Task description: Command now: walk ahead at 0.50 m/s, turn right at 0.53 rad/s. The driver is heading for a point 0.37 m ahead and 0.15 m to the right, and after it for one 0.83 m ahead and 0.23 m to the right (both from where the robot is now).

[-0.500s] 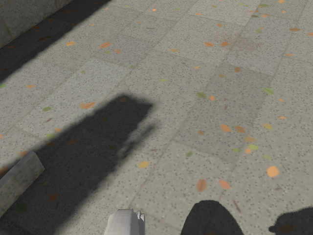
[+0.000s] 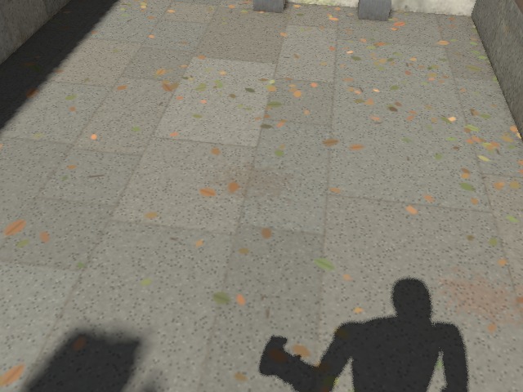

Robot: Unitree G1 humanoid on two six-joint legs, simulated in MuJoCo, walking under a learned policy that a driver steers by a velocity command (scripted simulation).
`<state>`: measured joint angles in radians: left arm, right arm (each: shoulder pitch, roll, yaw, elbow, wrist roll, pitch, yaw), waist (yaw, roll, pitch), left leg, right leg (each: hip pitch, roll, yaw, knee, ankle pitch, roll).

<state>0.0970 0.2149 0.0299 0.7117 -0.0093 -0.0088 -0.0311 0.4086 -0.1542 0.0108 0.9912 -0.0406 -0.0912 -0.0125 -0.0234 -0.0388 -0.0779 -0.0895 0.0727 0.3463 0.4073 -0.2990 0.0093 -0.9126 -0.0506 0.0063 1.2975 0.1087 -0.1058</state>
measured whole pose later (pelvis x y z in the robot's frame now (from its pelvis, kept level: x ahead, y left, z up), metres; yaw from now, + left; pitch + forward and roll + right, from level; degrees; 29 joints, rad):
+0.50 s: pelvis +0.27 -0.05 +0.00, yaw -18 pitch +3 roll +1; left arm 0.32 0.24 0.07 0.68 0.00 -0.04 0.00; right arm 0.02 -0.27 -0.05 0.66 -0.01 -0.10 -0.02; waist 0.04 0.02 0.03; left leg -0.69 0.08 -0.09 1.13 -0.29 -0.06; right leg -0.28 0.11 0.04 0.40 -0.17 -0.11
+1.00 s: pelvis +0.40 -0.04 -0.01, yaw -31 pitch +3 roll +0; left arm 0.17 0.24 0.04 0.63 0.00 0.04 0.02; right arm 0.15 -0.21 -0.04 0.71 -0.01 0.00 -0.02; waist -0.04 -0.02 0.00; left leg -0.41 0.00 0.02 0.48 -0.12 0.03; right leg -0.39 -0.01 0.04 0.75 -0.41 0.05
